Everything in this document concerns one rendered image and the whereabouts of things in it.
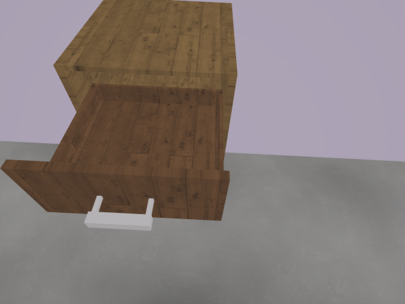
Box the handle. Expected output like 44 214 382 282
84 196 154 231

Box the cabinet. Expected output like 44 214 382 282
53 0 237 161

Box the drawer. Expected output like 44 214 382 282
0 83 230 221

